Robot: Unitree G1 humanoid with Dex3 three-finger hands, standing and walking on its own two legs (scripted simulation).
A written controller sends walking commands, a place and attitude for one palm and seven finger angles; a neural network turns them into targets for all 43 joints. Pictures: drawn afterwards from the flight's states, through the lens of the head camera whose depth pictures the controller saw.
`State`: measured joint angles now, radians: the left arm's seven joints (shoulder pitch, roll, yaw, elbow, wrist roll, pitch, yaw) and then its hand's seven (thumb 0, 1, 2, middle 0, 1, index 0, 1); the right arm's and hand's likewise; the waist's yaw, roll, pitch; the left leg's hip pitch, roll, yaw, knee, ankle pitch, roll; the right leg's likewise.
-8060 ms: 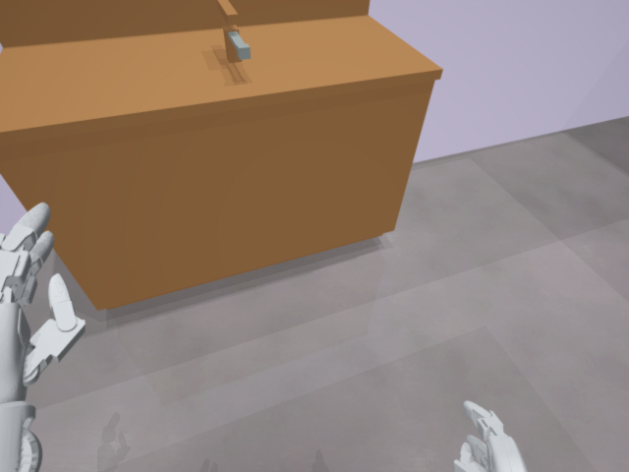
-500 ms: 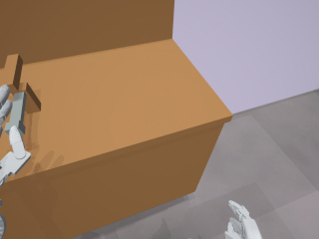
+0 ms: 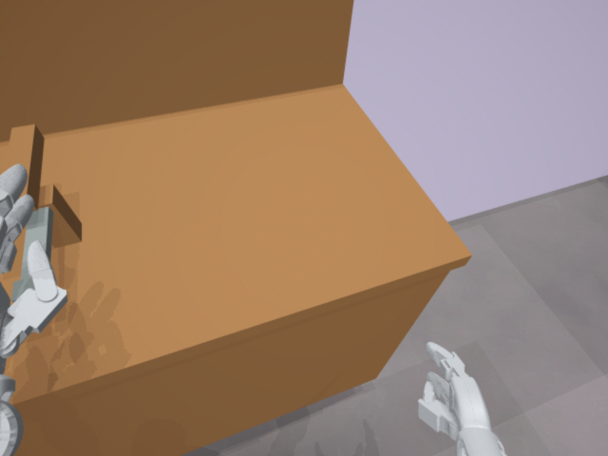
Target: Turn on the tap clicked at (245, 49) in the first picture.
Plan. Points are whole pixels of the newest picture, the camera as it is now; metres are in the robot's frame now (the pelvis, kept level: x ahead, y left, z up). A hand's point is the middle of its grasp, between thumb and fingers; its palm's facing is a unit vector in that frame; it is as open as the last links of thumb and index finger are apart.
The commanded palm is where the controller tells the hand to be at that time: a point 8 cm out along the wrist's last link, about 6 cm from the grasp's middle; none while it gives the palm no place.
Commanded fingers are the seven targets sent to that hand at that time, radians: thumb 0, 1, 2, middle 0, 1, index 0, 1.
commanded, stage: come to a stop and stand still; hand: left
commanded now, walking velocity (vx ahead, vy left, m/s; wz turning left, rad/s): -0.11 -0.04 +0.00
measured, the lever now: (34, 293) +0.25 +0.33 +0.09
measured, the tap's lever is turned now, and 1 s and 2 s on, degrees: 0 0 0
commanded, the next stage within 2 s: look again from close up in 1.14 s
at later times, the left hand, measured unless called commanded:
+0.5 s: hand (69, 325) +0.20 +0.25 +0.14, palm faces +0.23 -0.88 -0.42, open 7.4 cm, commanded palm +0.15 +0.30 +0.17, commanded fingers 0.00 0.90 0.90 -0.20 -0.30 -0.20 -0.30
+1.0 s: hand (19, 283) +0.23 +0.30 +0.16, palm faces +0.38 -0.85 -0.36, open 7.4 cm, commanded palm +0.17 +0.33 +0.17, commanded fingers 0.00 0.90 0.90 -0.20 -0.30 -0.20 -0.30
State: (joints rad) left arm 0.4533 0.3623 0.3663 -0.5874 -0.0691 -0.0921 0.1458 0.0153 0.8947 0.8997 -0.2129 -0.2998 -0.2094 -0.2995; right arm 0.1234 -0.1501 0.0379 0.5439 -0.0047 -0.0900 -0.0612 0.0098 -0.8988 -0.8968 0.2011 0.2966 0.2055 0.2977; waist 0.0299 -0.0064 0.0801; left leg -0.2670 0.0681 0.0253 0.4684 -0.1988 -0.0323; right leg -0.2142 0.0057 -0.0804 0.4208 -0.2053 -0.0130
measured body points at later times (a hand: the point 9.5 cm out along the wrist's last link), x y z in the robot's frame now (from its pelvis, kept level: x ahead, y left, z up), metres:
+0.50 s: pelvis -0.03 +0.03 +0.00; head +0.00 +0.04 +0.44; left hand +0.18 +0.29 +0.16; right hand +0.12 -0.23 -0.08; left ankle +0.03 +0.13 -0.74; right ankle +0.01 -0.11 -0.74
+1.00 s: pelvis +0.01 +0.05 +0.00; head +0.03 +0.08 +0.45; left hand +0.20 +0.34 +0.18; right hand +0.21 -0.15 -0.06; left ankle +0.03 +0.13 -0.74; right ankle +0.01 -0.11 -0.74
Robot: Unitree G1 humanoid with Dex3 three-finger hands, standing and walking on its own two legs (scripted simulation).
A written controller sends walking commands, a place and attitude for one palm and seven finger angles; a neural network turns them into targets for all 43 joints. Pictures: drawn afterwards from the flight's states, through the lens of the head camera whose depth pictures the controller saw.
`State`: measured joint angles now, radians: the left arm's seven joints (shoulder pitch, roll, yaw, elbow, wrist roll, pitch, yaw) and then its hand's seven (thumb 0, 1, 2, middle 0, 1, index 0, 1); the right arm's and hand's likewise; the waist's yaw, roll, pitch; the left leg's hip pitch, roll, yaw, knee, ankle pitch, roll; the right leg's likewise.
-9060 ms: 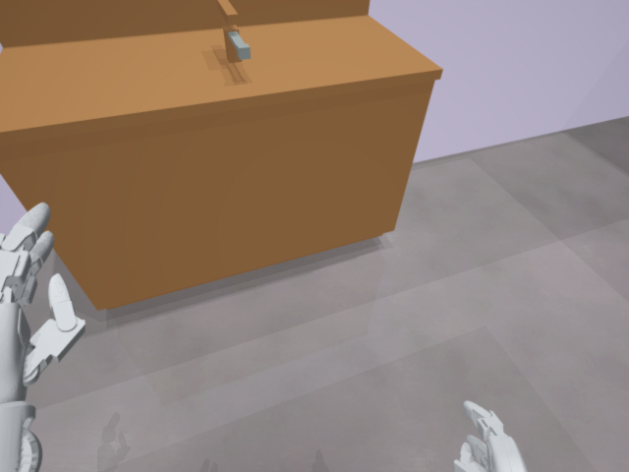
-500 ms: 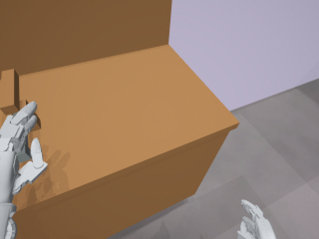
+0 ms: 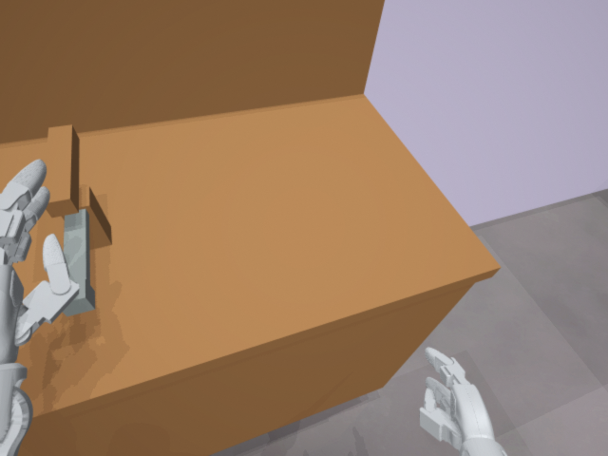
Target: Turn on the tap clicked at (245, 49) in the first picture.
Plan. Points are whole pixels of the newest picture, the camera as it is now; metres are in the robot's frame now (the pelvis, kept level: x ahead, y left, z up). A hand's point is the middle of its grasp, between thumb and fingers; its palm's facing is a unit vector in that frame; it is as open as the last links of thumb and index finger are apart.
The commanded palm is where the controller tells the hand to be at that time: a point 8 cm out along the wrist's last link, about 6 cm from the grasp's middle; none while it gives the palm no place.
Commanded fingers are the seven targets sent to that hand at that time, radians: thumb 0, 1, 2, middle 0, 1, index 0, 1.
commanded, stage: come to a stop and stand still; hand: left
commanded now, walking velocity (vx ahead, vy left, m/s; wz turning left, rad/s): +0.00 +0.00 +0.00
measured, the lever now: (76, 297) +0.24 +0.28 +0.09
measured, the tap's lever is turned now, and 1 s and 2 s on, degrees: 0 0 0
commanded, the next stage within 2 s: look again from close up in 0.14 s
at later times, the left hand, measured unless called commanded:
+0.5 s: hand (91, 287) +0.22 +0.23 +0.16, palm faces +0.38 -0.84 -0.39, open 7.4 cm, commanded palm +0.16 +0.27 +0.18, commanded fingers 0.00 0.90 0.90 -0.20 -0.30 -0.20 -0.30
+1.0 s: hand (102, 311) +0.20 +0.21 +0.17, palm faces +0.36 -0.84 -0.42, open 7.4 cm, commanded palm +0.14 +0.25 +0.18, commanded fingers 0.00 0.90 0.90 -0.20 -0.30 -0.20 -0.30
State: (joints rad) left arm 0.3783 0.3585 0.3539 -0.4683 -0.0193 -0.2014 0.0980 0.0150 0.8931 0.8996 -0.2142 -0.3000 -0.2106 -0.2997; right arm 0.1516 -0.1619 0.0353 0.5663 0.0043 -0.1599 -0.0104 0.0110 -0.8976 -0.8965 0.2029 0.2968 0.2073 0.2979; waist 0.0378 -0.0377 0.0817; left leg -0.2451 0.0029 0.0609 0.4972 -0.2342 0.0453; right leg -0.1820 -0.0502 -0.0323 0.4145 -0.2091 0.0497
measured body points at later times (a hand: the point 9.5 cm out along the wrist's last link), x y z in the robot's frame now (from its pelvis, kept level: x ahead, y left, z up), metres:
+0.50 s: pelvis +0.01 -0.02 +0.00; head +0.03 +0.00 +0.45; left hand +0.20 +0.27 +0.18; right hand +0.18 -0.24 -0.08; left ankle +0.02 +0.08 -0.74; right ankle +0.01 -0.16 -0.74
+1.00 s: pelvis -0.02 -0.03 +0.00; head +0.03 -0.02 +0.45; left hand +0.18 +0.25 +0.19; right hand +0.18 -0.25 -0.07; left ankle +0.02 +0.08 -0.74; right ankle +0.01 -0.16 -0.74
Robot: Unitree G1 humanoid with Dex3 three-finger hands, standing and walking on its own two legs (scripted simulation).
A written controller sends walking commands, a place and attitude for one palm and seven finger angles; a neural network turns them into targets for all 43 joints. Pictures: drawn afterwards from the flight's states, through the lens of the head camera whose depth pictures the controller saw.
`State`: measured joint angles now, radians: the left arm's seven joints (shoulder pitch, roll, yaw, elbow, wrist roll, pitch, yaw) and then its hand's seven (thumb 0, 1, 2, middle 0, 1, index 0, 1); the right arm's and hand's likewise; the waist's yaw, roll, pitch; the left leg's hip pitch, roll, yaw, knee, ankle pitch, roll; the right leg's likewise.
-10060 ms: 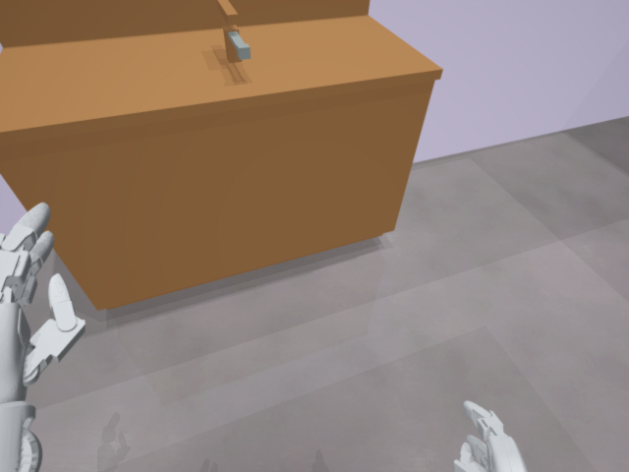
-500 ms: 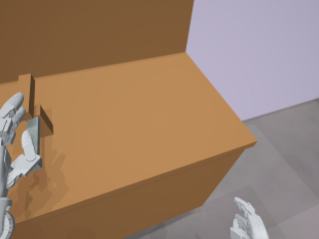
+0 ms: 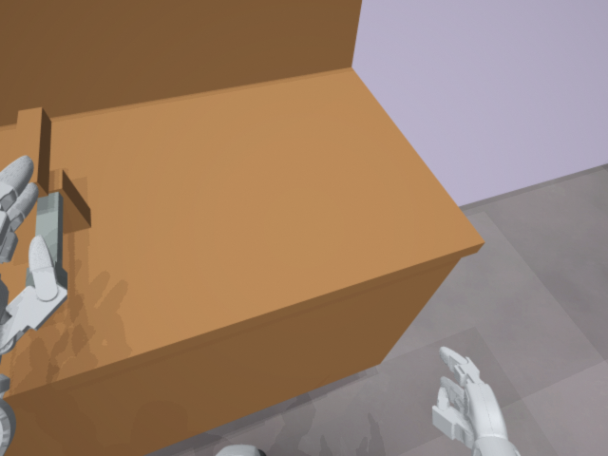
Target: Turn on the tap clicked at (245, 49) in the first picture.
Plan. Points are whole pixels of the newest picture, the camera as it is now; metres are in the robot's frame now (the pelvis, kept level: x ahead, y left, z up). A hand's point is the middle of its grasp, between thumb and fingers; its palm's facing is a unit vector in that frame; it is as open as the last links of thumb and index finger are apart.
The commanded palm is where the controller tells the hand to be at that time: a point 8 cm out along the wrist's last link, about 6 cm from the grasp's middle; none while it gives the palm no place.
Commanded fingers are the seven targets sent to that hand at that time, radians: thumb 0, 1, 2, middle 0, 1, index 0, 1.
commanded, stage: shuffle to correct the standing spot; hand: left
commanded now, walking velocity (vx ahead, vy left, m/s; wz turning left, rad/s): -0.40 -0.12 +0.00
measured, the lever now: (47, 279) +0.26 +0.32 +0.09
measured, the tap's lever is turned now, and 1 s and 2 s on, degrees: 0 0 0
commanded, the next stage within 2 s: come to a stop and stand still in 0.24 s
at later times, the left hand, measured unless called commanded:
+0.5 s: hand (60, 368) +0.16 +0.22 +0.17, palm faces +0.32 -0.79 -0.52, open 7.4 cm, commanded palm +0.10 +0.26 +0.18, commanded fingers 0.00 0.90 0.90 -0.20 -0.30 -0.20 -0.30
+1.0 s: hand out of the picture +0.12 +0.26 +0.17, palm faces +0.41 -0.79 -0.45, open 7.4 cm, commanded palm +0.05 +0.29 +0.18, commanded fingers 0.00 0.90 0.90 -0.20 -0.30 -0.20 -0.30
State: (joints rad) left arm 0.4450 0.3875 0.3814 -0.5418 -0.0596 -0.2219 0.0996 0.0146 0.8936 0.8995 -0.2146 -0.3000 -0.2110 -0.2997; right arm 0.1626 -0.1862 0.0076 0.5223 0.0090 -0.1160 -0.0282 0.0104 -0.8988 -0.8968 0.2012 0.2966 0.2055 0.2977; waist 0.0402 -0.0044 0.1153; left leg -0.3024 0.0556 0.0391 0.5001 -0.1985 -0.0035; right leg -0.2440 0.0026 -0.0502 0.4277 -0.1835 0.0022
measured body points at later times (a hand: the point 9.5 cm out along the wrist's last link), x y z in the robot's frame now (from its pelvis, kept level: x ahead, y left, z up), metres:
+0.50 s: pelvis -0.07 -0.02 -0.02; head +0.00 -0.01 +0.42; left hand +0.14 +0.26 +0.19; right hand +0.09 -0.25 -0.11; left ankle +0.04 +0.11 -0.73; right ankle -0.04 -0.16 -0.74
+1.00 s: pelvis -0.10 +0.00 -0.02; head -0.07 +0.01 +0.42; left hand +0.09 +0.30 +0.19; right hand +0.06 -0.22 -0.12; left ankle -0.10 +0.09 -0.71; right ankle -0.08 -0.10 -0.74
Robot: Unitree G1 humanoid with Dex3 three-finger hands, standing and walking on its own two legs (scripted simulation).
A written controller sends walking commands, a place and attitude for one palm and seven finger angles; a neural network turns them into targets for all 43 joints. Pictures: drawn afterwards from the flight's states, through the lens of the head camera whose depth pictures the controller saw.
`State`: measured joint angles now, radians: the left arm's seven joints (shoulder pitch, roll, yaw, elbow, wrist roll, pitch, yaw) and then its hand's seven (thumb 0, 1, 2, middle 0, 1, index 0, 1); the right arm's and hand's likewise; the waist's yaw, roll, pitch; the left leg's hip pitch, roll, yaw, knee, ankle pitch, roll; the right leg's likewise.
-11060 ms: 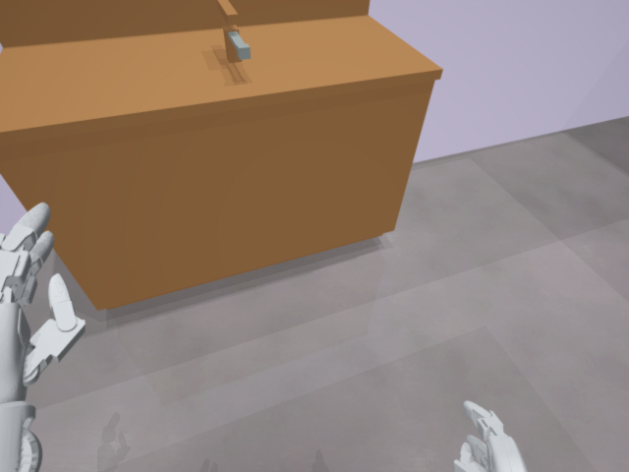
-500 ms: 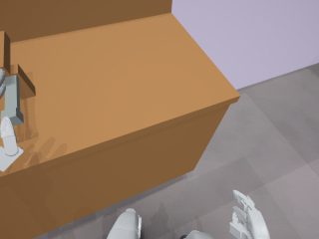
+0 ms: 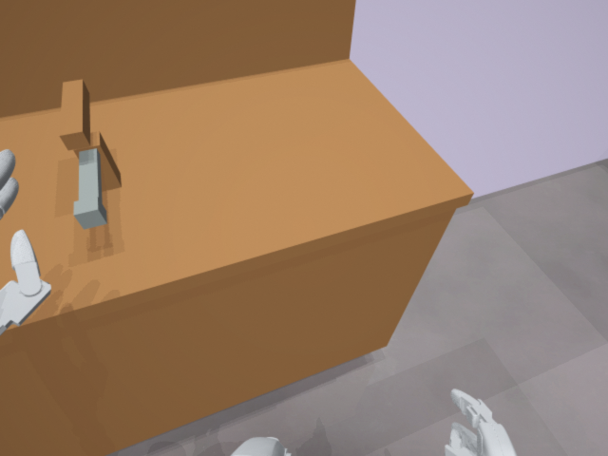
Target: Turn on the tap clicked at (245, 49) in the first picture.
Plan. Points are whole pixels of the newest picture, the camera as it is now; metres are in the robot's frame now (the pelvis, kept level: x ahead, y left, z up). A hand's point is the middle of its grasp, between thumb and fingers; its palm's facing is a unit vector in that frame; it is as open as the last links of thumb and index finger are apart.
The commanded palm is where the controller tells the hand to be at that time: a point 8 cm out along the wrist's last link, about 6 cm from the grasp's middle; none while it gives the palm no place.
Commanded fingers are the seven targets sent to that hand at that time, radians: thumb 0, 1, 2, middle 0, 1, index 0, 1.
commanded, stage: come to a stop and stand still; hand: left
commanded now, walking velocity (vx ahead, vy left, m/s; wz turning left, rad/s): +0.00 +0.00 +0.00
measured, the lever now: (90, 212) +0.37 +0.30 +0.12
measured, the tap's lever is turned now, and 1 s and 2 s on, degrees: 0 0 0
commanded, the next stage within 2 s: look again from close up in 1.44 s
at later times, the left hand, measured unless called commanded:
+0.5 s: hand out of the picture +0.16 +0.30 +0.18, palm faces +0.41 -0.80 -0.44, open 7.4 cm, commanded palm +0.10 +0.32 +0.20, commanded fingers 0.00 0.90 0.90 -0.20 -0.30 -0.20 -0.30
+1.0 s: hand out of the picture +0.07 +0.35 +0.17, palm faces +0.46 -0.81 -0.36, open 7.4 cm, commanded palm +0.02 +0.37 +0.20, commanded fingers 0.00 0.90 0.90 -0.20 -0.30 -0.20 -0.30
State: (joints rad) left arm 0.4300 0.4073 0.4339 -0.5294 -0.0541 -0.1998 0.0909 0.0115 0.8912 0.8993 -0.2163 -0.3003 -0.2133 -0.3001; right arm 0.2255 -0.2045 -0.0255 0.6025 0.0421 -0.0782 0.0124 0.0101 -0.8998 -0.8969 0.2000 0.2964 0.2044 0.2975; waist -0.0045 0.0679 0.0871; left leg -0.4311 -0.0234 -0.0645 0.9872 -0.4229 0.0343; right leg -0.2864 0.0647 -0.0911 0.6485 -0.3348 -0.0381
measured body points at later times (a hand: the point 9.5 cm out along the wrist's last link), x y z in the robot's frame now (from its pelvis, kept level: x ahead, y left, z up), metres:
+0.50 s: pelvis -0.05 +0.04 +0.00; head -0.02 +0.07 +0.44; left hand +0.13 +0.34 +0.20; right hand +0.10 -0.20 -0.09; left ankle -0.09 +0.17 -0.67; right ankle -0.01 -0.06 -0.71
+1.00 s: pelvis -0.14 +0.09 -0.01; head -0.13 +0.12 +0.44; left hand +0.04 +0.39 +0.19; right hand +0.01 -0.14 -0.09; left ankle -0.16 +0.21 -0.72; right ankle -0.06 -0.01 -0.70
